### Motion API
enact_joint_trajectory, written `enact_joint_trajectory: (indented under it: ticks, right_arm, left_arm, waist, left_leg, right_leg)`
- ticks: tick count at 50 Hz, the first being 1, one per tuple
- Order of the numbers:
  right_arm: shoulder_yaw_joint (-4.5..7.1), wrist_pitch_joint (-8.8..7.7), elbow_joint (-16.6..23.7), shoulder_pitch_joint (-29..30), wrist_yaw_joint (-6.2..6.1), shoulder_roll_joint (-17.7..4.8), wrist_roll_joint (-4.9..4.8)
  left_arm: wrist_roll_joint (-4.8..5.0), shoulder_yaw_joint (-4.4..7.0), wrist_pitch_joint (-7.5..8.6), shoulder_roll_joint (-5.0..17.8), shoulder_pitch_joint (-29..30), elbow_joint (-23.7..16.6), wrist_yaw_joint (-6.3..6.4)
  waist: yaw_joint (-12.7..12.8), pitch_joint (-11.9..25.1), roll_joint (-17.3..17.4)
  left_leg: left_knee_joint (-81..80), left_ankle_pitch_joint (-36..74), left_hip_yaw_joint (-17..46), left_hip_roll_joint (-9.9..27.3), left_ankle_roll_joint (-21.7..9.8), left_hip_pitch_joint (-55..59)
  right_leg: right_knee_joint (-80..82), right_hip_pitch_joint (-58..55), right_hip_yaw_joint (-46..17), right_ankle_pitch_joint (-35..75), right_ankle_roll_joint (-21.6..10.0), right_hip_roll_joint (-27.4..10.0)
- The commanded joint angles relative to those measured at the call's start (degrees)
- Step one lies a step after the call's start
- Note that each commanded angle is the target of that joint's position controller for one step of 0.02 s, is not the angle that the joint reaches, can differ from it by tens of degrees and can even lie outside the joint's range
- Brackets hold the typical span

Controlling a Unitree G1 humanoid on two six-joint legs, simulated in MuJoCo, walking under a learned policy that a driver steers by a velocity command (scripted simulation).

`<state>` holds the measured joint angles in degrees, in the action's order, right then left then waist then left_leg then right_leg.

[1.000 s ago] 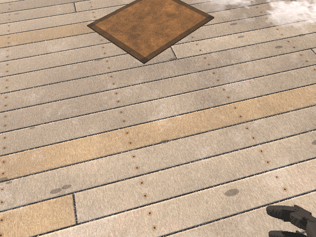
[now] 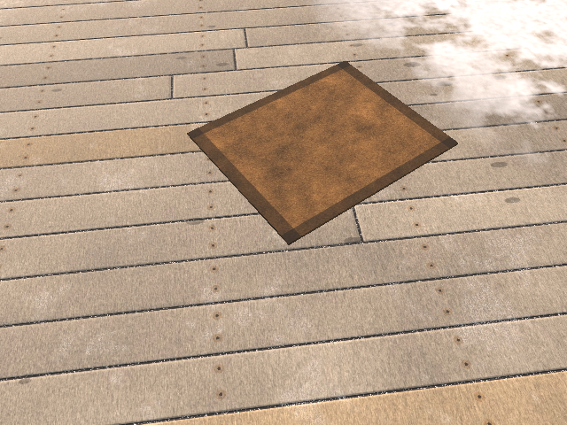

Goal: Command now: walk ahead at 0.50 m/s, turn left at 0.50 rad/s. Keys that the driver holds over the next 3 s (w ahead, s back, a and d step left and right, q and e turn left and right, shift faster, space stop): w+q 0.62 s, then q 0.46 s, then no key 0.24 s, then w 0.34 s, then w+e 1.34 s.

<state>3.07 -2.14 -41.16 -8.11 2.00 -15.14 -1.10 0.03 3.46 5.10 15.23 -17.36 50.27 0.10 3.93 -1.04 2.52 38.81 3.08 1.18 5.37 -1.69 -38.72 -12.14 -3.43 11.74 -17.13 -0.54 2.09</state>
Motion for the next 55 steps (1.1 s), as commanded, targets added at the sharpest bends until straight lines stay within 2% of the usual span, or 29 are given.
enact_joint_trajectory:
  ticks: [1,3,5,6,7,8,9,10,11,12,15,16,20,25,28,29,30,31,32,33,34,35,37,41,49,52,53,54,55]
  right_arm:
    - [0.51,-0.8,7.29,7.09,1.26,-3.11,0.0]
    - [1.51,-0.44,7.72,4.22,1.54,-5.05,0.08]
    - [4.22,-0.17,4.68,-9.86,0.91,-9.59,-0.15]
    - [6.05,0.44,2.95,-18.5,-0.42,-14.6,-0.18]
    - [6.53,-0.11,4.33,-15.17,-0.58,-19.76,-0.63]
    - [4.94,-0.59,5.15,-17.26,-0.44,-14.26,-0.05]
    - [4.12,-1.12,4.69,-15.51,-0.49,-11.29,0.44]
    - [3.68,-1.47,4.98,-11.77,-0.43,-10.09,0.23]
    - [3.06,-1.5,5.65,-8.26,-0.56,-8.19,0.23]
    - [2.78,-1.59,6.54,-6.69,-0.74,-7.96,0.89]
    - [2.71,-1.8,6.43,-6.0,-1.45,-7.55,0.33]
    - [3.34,-1.87,6.24,-6.62,-1.81,-10.34,0.52]
    - [3.61,-1.14,4.89,-9.57,-2.75,-10.51,-0.12]
    - [3.63,-0.51,3.13,-13.03,-3.0,-10.21,-0.59]
    - [3.51,-0.04,3.68,-11.01,-3.15,-9.3,-0.26]
    - [2.6,-0.16,4.27,-10.75,-2.95,-6.84,0.04]
    - [1.28,-0.29,5.39,-12.11,-2.9,-3.33,1.19]
    - [0.84,-0.75,7.11,-19.28,-2.92,-2.53,-1.2]
    - [2.04,-0.61,5.2,-17.96,-3.2,-8.89,-1.51]
    - [2.82,-0.12,5.96,-11.69,-3.2,-11.23,-0.79]
    - [2.99,0.36,6.54,-9.09,-3.35,-10.67,-0.06]
    - [3.37,0.75,7.22,-7.89,-3.43,-10.21,0.73]
    - [3.1,1.88,7.18,-10.04,-3.08,-7.72,-0.03]
    - [2.04,3.02,9.13,-6.27,-2.77,-4.69,0.15]
    - [2.98,3.48,12.07,1.06,0.05,-6.54,0.36]
    - [5.02,3.45,10.27,-7.04,-0.41,-9.79,0.78]
    - [6.71,3.42,10.55,-11.46,-1.81,-16.09,1.03]
    - [6.59,2.98,12.3,-9.5,-2.16,-20.12,2.4]
    - [5.19,2.43,12.67,-8.98,-1.69,-14.68,1.96]
  left_arm:
    - [0.87,2.68,-0.9,10.71,-0.33,-1.93,0.58]
    - [1.13,3.18,-1.75,12.34,0.88,-2.42,1.08]
    - [1.23,3.16,-2.6,12.77,2.37,-3.04,1.64]
    - [0.03,2.1,-2.11,10.33,1.23,-4.23,1.74]
    - [-0.93,-0.62,-0.15,2.4,-3.52,-7.73,0.7]
    - [0.91,0.45,2.36,8.12,1.89,-7.96,-0.5]
    - [2.76,0.82,3.38,9.69,7.17,-9.72,-1.03]
    - [1.89,0.47,3.76,8.46,7.99,-10.07,-0.7]
    - [0.11,0.82,3.46,8.61,8.55,-9.62,-0.15]
    - [-0.37,1.09,2.87,8.84,7.39,-9.76,-0.18]
    - [-1.16,1.02,0.75,6.79,6.82,-9.79,0.07]
    - [-0.99,0.53,0.41,5.76,7.32,-10.7,0.15]
    - [-0.78,-0.43,0.93,4.18,17.19,-13.04,-0.37]
    - [0.37,0.54,1.85,6.95,20.74,-14.85,-1.39]
    - [0.46,1.92,2.64,8.89,13.83,-13.39,-1.35]
    - [-0.3,2.8,2.95,10.65,7.84,-12.46,-0.99]
    - [-0.86,3.6,2.83,13.96,-1.08,-11.76,-0.46]
    - [-1.05,4.36,2.08,17.01,-4.23,-9.54,-0.94]
    - [-0.18,3.01,1.82,11.05,-0.48,-11.54,-1.04]
    - [-0.38,2.09,1.27,7.92,2.19,-12.36,-0.6]
    - [-1.05,1.54,0.89,6.99,5.09,-12.74,-0.55]
    - [-1.22,1.2,0.67,5.83,6.93,-12.43,-0.49]
    - [-1.03,1.22,0.76,5.82,8.11,-11.29,-0.47]
    - [-0.35,2.55,-0.36,9.61,8.82,-9.48,0.52]
    - [1.83,3.4,-2.65,12.35,9.5,-7.49,0.9]
    - [2.5,3.21,-2.99,11.04,8.89,-7.15,0.84]
    - [0.3,2.4,-2.84,9.03,6.71,-8.23,0.54]
    - [-2.03,0.73,-2.68,5.63,5.01,-10.71,0.29]
    - [-0.58,1.54,-2.9,9.35,7.29,-9.31,-0.2]
  waist:
    - [0.01,-4.07,-4.53]
    - [-2.61,-0.65,-6.83]
    - [-10.79,7.13,-6.44]
    - [-13.88,12.96,0.57]
    - [-6.82,18.95,14.95]
    - [-11.19,23.52,6.75]
    - [-11.49,15.4,4.08]
    - [-8.41,9.82,-2.43]
    - [-6.38,6.77,-3.94]
    - [-4.53,5.23,-1.48]
    - [-2.97,3.91,-3.4]
    - [-2.48,3.28,0.42]
    - [-6.73,1.12,0.93]
    - [-7.74,1.49,2.94]
    - [-3.47,3.01,5.0]
    - [-0.51,7.67,3.51]
    - [2.11,16.12,-4.62]
    - [-1.87,20.12,-25.37]
    - [-0.78,13.72,-15.81]
    - [0.23,7.72,-9.83]
    - [-1.11,4.67,-5.43]
    - [-2.45,2.85,-4.76]
    - [-4.53,2.42,-9.06]
    - [-4.14,4.09,-8.76]
    - [-2.63,3.84,-8.68]
    - [-6.98,7.32,-5.23]
    - [-7.99,11.43,5.95]
    - [-4.64,16.82,15.97]
    - [-7.89,20.66,7.08]
  left_leg:
    - [-3.05,-5.06,-2.47,-0.81,-2.09,-2.76]
    - [-2.87,-11.44,-6.14,-4.49,-4.33,4.06]
    - [-6.91,-10.82,-7.74,-9.46,-7.88,24.06]
    - [-7.96,-9.95,5.19,-1.96,-11.45,42.31]
    - [-15.98,-18.9,40.78,12.84,-24.39,61.17]
    - [-21.72,-23.8,46.12,13.75,-23.45,63.84]
    - [-21.62,-20.01,36.58,11.75,-19.9,58.08]
    - [-21.58,-13.0,29.48,9.21,-17.52,48.58]
    - [-22.48,-6.91,24.25,7.06,-16.03,41.15]
    - [-23.13,0.71,21.86,5.96,-16.3,35.62]
    - [-25.94,2.98,16.56,2.39,-14.88,28.93]
    - [-26.2,5.59,16.23,3.64,-16.26,26.6]
    - [-24.82,-1.86,11.79,-1.2,-11.82,22.41]
    - [-19.61,-9.26,19.4,1.77,-10.05,28.49]
    - [-12.86,-7.28,22.38,1.25,-8.04,29.48]
    - [-4.21,-5.97,19.78,-1.84,-6.1,26.92]
    - [12.91,-18.73,13.79,-6.4,-3.62,18.78]
    - [29.83,-37.85,8.64,-11.33,-0.84,-1.49]
    - [36.47,-35.16,10.53,-7.34,0.49,-6.68]
    - [37.99,-30.5,9.11,-5.7,1.32,-6.64]
    - [36.92,-27.78,7.8,-4.15,2.22,-3.53]
    - [34.38,-26.77,7.43,-2.9,2.59,-1.74]
    - [30.27,-26.85,4.93,-1.44,3.59,2.55]
    - [18.35,-19.11,2.03,-0.89,4.76,2.53]
    - [-1.34,-12.18,-2.41,-2.73,0.7,11.41]
    - [-13.41,-4.48,-4.43,-7.22,-3.66,25.83]
    - [-13.76,21.22,10.24,3.13,-8.61,39.56]
    - [-14.21,28.78,33.37,16.9,-22.5,49.26]
    - [-15.93,22.62,30.84,16.1,-22.19,46.68]
  right_leg:
    - [-0.31,-2.59,-3.21,32.08,-7.46,-18.82]
    - [-7.88,-4.3,-1.42,51.26,-6.2,-18.6]
    - [-27.69,1.01,1.0,58.33,-3.7,-15.62]
    - [-45.62,15.84,1.07,39.19,-1.22,-12.96]
    - [-67.32,42.11,-5.52,-13.37,2.48,0.97]
    - [-71.23,49.03,-18.03,-14.76,1.12,-0.77]
    - [-69.27,52.14,-17.59,-10.08,-0.33,-3.52]
    - [-62.89,49.86,-17.32,-5.54,-0.64,-6.19]
    - [-57.6,46.08,-16.78,-3.14,-0.23,-7.92]
    - [-55.81,42.07,-16.91,-2.1,0.36,-8.59]
    - [-49.61,39.46,-15.25,2.1,2.44,-8.43]
    - [-45.6,39.54,-14.95,3.81,3.67,-7.97]
    - [-26.02,34.32,-13.84,19.43,4.81,-4.46]
    - [-16.99,31.12,-16.44,19.34,3.05,-2.45]
    - [-13.71,22.1,-15.47,13.95,0.05,-2.1]
    - [-13.55,11.65,-17.43,13.17,-2.28,-5.27]
    - [-13.99,-3.6,-28.51,9.78,-5.66,-15.98]
    - [-6.99,-16.61,-57.02,-6.97,-14.87,-26.92]
    - [-4.63,-11.88,-56.55,-10.61,-13.72,-26.26]
    - [-5.83,-5.24,-44.98,-0.52,-11.56,-24.04]
    - [-6.3,1.79,-36.43,14.89,-10.71,-21.64]
    - [-6.43,6.32,-30.17,26.18,-10.26,-19.43]
    - [-5.63,11.38,-21.92,37.22,-10.37,-17.1]
    - [-3.54,10.34,-14.64,42.37,-11.57,-17.94]
    - [-8.28,6.95,-6.55,35.36,-8.28,-18.35]
    - [-24.92,9.55,-2.74,37.16,-3.86,-14.19]
    - [-40.68,22.03,-0.85,18.0,0.68,-9.66]
    - [-57.73,39.76,-6.03,-23.49,4.24,-0.16]
    - [-62.74,40.21,-15.73,-21.82,3.95,-2.38]
